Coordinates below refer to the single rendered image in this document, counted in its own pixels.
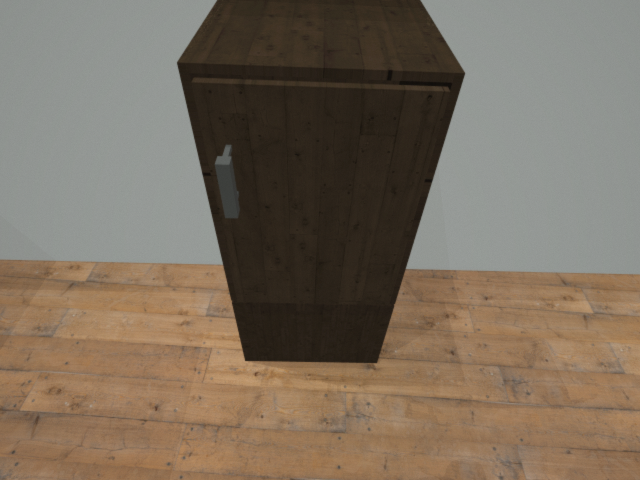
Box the handle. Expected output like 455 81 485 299
215 145 240 218

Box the cupboard door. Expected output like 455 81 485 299
191 77 450 305

